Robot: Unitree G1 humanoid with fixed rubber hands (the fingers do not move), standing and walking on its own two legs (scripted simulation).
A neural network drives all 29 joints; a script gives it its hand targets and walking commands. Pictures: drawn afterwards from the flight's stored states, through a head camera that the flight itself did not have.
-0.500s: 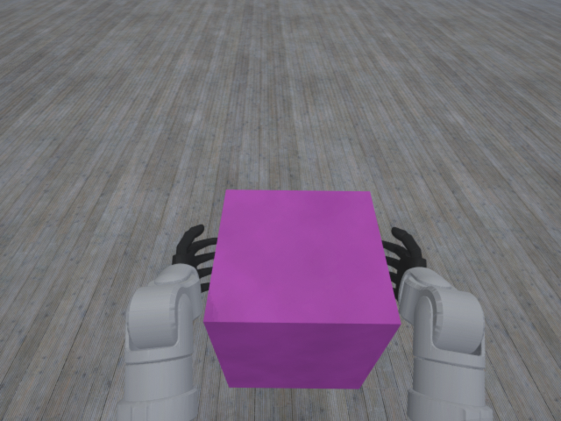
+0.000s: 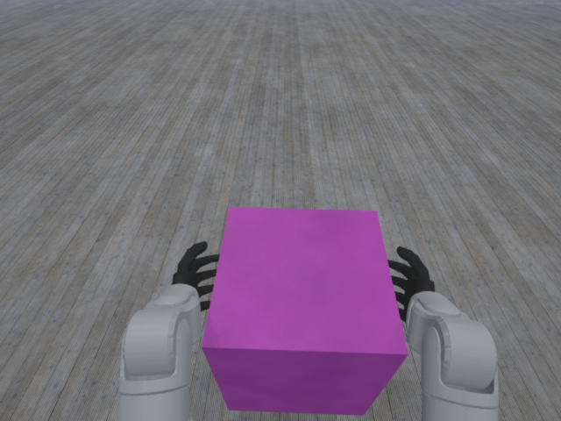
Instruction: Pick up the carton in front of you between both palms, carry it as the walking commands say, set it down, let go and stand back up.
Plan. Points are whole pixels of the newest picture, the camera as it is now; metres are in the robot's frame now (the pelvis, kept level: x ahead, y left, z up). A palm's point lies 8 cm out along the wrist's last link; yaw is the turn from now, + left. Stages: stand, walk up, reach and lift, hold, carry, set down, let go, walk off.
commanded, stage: carry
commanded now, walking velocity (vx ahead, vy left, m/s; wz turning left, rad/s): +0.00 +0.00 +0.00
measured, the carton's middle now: (299, 315) +0.28 +0.00 +0.03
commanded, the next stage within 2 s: none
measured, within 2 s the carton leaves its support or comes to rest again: neither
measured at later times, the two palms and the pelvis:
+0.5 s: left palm (219, 200) +0.45 +0.14 +0.11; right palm (392, 211) +0.44 -0.16 +0.10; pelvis +0.18 +0.00 +0.01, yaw +0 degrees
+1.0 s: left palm (216, 204) +0.44 +0.15 +0.10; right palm (389, 210) +0.45 -0.15 +0.10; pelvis +0.18 -0.01 +0.01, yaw +1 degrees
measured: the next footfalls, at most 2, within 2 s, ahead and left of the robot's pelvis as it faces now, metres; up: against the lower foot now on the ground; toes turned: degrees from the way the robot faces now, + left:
right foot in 0.32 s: +0.23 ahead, -0.11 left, +0.00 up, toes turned +10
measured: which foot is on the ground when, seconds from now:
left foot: down 0.00-1.00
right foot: down 0.00-0.04, up 0.06-0.30, down 0.32-1.00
